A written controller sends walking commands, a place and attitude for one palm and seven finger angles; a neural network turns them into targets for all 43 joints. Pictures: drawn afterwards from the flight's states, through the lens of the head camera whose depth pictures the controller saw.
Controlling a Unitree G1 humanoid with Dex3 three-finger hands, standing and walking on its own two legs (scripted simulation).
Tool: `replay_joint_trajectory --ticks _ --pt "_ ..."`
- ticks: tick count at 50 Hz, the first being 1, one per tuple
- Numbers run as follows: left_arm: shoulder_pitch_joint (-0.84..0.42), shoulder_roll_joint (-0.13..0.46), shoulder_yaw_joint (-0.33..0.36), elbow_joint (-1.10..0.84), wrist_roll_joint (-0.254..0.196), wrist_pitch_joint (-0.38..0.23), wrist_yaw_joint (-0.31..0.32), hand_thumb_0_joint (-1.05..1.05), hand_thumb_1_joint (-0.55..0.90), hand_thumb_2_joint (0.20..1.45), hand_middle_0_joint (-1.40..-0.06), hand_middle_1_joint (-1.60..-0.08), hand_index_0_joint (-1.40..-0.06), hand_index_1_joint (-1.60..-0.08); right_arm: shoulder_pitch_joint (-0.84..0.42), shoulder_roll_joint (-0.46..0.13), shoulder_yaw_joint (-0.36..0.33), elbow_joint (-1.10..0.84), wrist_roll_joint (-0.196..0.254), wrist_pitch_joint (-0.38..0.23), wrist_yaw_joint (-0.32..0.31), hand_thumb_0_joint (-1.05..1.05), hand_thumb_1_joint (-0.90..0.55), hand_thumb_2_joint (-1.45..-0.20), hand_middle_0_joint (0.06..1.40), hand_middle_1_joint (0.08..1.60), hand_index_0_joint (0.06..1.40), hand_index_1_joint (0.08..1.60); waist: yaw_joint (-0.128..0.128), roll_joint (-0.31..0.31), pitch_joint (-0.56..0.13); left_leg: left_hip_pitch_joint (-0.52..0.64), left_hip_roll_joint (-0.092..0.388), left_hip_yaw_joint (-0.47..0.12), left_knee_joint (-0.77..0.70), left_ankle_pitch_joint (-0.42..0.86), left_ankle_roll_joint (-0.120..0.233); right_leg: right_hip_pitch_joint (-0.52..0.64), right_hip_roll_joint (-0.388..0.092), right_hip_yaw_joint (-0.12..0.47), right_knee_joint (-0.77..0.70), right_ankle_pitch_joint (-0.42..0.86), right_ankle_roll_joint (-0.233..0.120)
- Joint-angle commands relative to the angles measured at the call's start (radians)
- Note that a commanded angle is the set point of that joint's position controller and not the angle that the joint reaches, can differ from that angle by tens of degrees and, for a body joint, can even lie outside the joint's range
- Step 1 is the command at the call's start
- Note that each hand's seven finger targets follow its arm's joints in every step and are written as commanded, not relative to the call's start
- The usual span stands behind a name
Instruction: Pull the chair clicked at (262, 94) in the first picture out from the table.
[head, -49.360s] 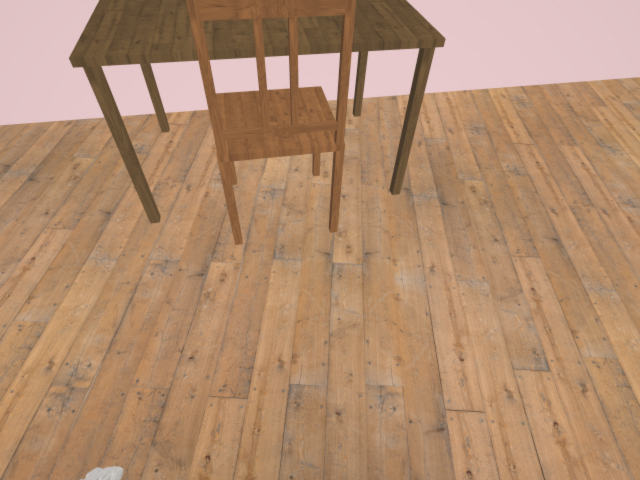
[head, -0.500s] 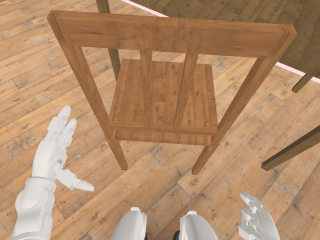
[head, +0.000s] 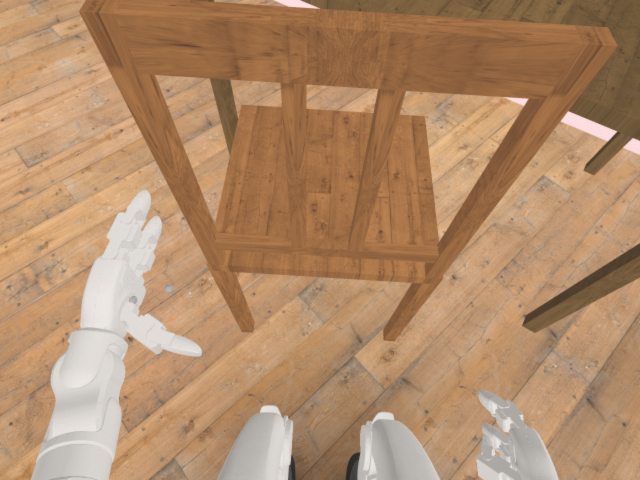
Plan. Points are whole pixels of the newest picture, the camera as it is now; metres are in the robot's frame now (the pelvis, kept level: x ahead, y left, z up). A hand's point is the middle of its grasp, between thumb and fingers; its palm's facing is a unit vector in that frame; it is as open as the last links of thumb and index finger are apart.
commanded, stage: aim the fingers beside a spindle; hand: left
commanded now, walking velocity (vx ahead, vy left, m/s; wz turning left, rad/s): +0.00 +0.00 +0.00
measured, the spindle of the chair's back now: (297, 182) +0.48 +0.05 +0.04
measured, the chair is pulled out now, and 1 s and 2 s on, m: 0.20 0.20 0.20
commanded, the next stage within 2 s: push the fingers through the gap in 0.54 s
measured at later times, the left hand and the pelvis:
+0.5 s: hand (171, 293) +0.33 +0.19 +0.01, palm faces -0.02 -1.00 -0.07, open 16.9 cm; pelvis +0.00 +0.00 +0.00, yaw +0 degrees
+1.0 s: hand (171, 268) +0.36 +0.20 +0.01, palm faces -0.03 -1.00 -0.06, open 16.9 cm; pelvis +0.00 +0.00 -0.01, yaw +0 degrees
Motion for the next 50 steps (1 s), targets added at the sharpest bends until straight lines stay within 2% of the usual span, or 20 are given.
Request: replay_joint_trajectory --ticks 1,8,12,16,19,20,22,23,27,30,32,35,37,38,40,43,45,48,49,50 --pt "-0.151 0.179 0.086 -0.18 -0.026 -0.07 0.002 0.0 -0.5 0.3 -0.06 -0.08 -0.06 -0.08 0.024 -0.16 -0.062 -0.121 0.008 -0.032 -0.01 0.0 -0.9 -0.9 0.2 0.3 0.2 0.3 0.0 0.012 -0.379 0.253 -0.002 -0.076 -0.163 0.286 -0.014 0.195 0.011 0.076 -0.16 0.19 -0.003" --pt "-0.158 0.196 0.093 -0.217 -0.035 -0.088 -0.015 0.0 -0.5 0.3 -0.06 -0.08 -0.06 -0.08 0.027 -0.161 -0.062 -0.121 0.008 -0.031 -0.013 0.0 -0.9 -0.9 0.2 0.3 0.2 0.3 -0.005 0.047 -0.396 0.277 0.001 -0.082 -0.158 0.309 -0.014 0.185 0.015 0.075 -0.155 0.201 -0.005" --pt "-0.139 0.159 0.048 -0.252 -0.036 -0.089 -0.017 0.0 -0.5 0.3 -0.06 -0.08 -0.06 -0.08 0.029 -0.163 -0.066 -0.118 0.009 -0.039 -0.012 0.0 -0.9 -0.9 0.2 0.3 0.2 0.3 -0.011 0.08 -0.413 0.341 0.007 -0.098 -0.161 0.355 -0.022 0.15 0.014 0.061 -0.15 0.205 -0.006" --pt "-0.143 0.139 0.033 -0.22 -0.032 -0.074 -0.002 0.0 -0.5 0.3 -0.06 -0.08 -0.06 -0.08 0.024 -0.164 -0.065 -0.11 0.009 -0.034 -0.011 0.0 -0.9 -0.9 0.2 0.3 0.2 0.3 -0.019 0.03 -0.364 0.292 0.005 -0.098 -0.166 0.286 -0.019 0.134 0.014 0.059 -0.156 0.165 -0.002" --pt "-0.169 0.144 0.037 -0.198 -0.02 -0.074 0.011 0.0 -0.5 0.3 -0.06 -0.08 -0.06 -0.08 0.019 -0.162 -0.062 -0.112 0.01 -0.029 -0.013 0.0 -0.9 -0.9 0.2 0.3 0.2 0.3 -0.022 0.013 -0.344 0.265 0.003 -0.093 -0.163 0.255 -0.016 0.133 0.013 0.062 -0.156 0.15 -0.003" --pt "-0.178 0.166 0.065 -0.187 -0.022 -0.077 0.015 0.0 -0.5 0.3 -0.06 -0.08 -0.06 -0.08 0.021 -0.163 -0.063 -0.11 0.007 -0.027 -0.015 0.0 -0.9 -0.9 0.2 0.3 0.2 0.3 -0.016 0.006 -0.344 0.244 -0.001 -0.085 -0.158 0.239 -0.013 0.148 0.013 0.072 -0.162 0.143 -0.003" --pt "-0.178 0.216 0.111 -0.205 -0.019 -0.091 0.019 0.0 -0.5 0.3 -0.06 -0.08 -0.06 -0.08 0.022 -0.161 -0.062 -0.116 0.006 -0.025 -0.016 0.0 -0.9 -0.9 0.2 0.3 0.2 0.3 0.001 0.024 -0.377 0.231 -0.006 -0.074 -0.151 0.25 -0.011 0.19 0.015 0.084 -0.157 0.158 -0.007" --pt "-0.17 0.21 0.104 -0.22 -0.018 -0.096 0.015 0.0 -0.5 0.3 -0.06 -0.08 -0.06 -0.08 0.018 -0.157 -0.06 -0.12 0.005 -0.026 -0.015 0.0 -0.9 -0.9 0.2 0.3 0.2 0.3 0.005 0.06 -0.398 0.255 -0.006 -0.075 -0.153 0.273 -0.014 0.192 0.013 0.083 -0.152 0.177 -0.008" --pt "-0.12 0.178 0.075 -0.209 -0.028 -0.088 -0.004 0.0 -0.5 0.3 -0.06 -0.08 -0.06 -0.08 0.023 -0.156 -0.06 -0.127 0.009 -0.024 -0.009 0.0 -0.9 -0.9 0.2 0.3 0.2 0.3 -0.002 0.044 -0.397 0.28 -0.001 -0.08 -0.155 0.332 -0.015 0.196 0.017 0.075 -0.152 0.222 -0.007" --pt "-0.118 0.144 0.046 -0.186 -0.037 -0.071 -0.018 0.0 -0.5 0.3 -0.06 -0.08 -0.06 -0.08 0.022 -0.157 -0.062 -0.122 0.013 -0.022 -0.009 0.0 -0.9 -0.9 0.2 0.3 0.2 0.3 -0.013 0.023 -0.369 0.256 -0.001 -0.075 -0.151 0.3 -0.011 0.185 0.014 0.078 -0.161 0.209 -0.002" --pt "-0.125 0.177 0.079 -0.187 -0.039 -0.074 -0.021 0.0 -0.5 0.3 -0.06 -0.08 -0.06 -0.08 0.023 -0.161 -0.063 -0.118 0.013 -0.023 -0.013 0.0 -0.9 -0.9 0.2 0.3 0.2 0.3 -0.009 0.023 -0.37 0.247 0.0 -0.077 -0.149 0.286 -0.011 0.178 0.015 0.077 -0.157 0.192 -0.004" --pt "-0.209 0.19 0.086 -0.173 -0.039 -0.084 -0.02 0.0 -0.5 0.3 -0.06 -0.08 -0.06 -0.08 0.022 -0.162 -0.059 -0.107 0.011 -0.024 -0.018 0.0 -0.9 -0.9 0.2 0.3 0.2 0.3 -0.019 0.015 -0.36 0.215 -0.003 -0.075 -0.139 0.246 -0.009 0.171 0.015 0.088 -0.159 0.164 -0.003" --pt "-0.295 0.199 0.082 -0.185 -0.031 -0.098 -0.017 0.0 -0.5 0.3 -0.06 -0.08 -0.06 -0.08 0.027 -0.162 -0.06 -0.095 0.008 -0.03 -0.023 0.0 -0.9 -0.9 0.2 0.3 0.2 0.3 -0.032 0.052 -0.37 0.238 -0.002 -0.077 -0.128 0.257 -0.009 0.145 0.016 0.087 -0.151 0.166 -0.005" --pt "-0.289 0.215 0.099 -0.181 -0.03 -0.103 -0.016 0.0 -0.5 0.3 -0.06 -0.08 -0.06 -0.08 0.033 -0.165 -0.061 -0.092 0.006 -0.032 -0.023 0.0 -0.9 -0.9 0.2 0.3 0.2 0.3 -0.021 0.061 -0.392 0.254 -0.003 -0.078 -0.127 0.275 -0.012 0.153 0.015 0.087 -0.148 0.18 -0.007" --pt "-0.289 0.196 0.082 -0.157 -0.03 -0.1 -0.019 0.0 -0.5 0.3 -0.06 -0.08 -0.06 -0.08 0.035 -0.166 -0.06 -0.089 0.004 -0.034 -0.021 0.0 -0.9 -0.9 0.2 0.3 0.2 0.3 -0.026 0.042 -0.41 0.259 -0.003 -0.079 -0.124 0.299 -0.012 0.16 0.015 0.084 -0.143 0.205 -0.004" --pt "-0.304 0.209 0.091 -0.123 -0.025 -0.086 -0.027 0.0 -0.5 0.3 -0.06 -0.08 -0.06 -0.08 0.043 -0.169 -0.06 -0.086 0.005 -0.031 -0.019 0.0 -0.9 -0.9 0.2 0.3 0.2 0.3 -0.021 0.059 -0.429 0.267 -0.002 -0.078 -0.123 0.32 -0.014 0.164 0.014 0.083 -0.137 0.222 -0.005" --pt "-0.311 0.213 0.099 -0.075 -0.028 -0.069 -0.031 0.0 -0.5 0.3 -0.06 -0.08 -0.06 -0.08 0.043 -0.171 -0.059 -0.087 0.008 -0.023 -0.017 0.0 -0.9 -0.9 0.2 0.3 0.2 0.3 -0.024 0.025 -0.405 0.225 -0.004 -0.071 -0.122 0.288 -0.01 0.172 0.015 0.089 -0.146 0.206 -0.002" --pt "-0.335 0.245 0.129 -0.061 -0.025 -0.063 -0.029 0.0 -0.5 0.3 -0.06 -0.08 -0.06 -0.08 0.052 -0.173 -0.057 -0.091 0.008 -0.018 -0.015 0.0 -0.9 -0.9 0.2 0.3 0.2 0.3 -0.011 0.05 -0.417 0.231 -0.004 -0.073 -0.128 0.306 -0.012 0.181 0.016 0.088 -0.143 0.215 -0.006" --pt "-0.349 0.221 0.108 -0.067 -0.028 -0.063 -0.029 0.0 -0.5 0.3 -0.06 -0.08 -0.06 -0.08 0.052 -0.17 -0.057 -0.094 0.007 -0.017 -0.012 0.0 -0.9 -0.9 0.2 0.3 0.2 0.3 -0.018 0.045 -0.426 0.239 -0.006 -0.072 -0.127 0.31 -0.01 0.183 0.017 0.088 -0.145 0.223 -0.004" --pt "-0.358 0.235 0.12 -0.056 -0.024 -0.063 -0.027 0.0 -0.5 0.3 -0.06 -0.08 -0.06 -0.08 0.057 -0.172 -0.058 -0.091 0.007 -0.014 -0.012 0.0 -0.9 -0.9 0.2 0.3 0.2 0.3 -0.018 0.027 -0.426 0.231 -0.003 -0.073 -0.127 0.304 -0.011 0.185 0.018 0.088 -0.144 0.22 -0.003"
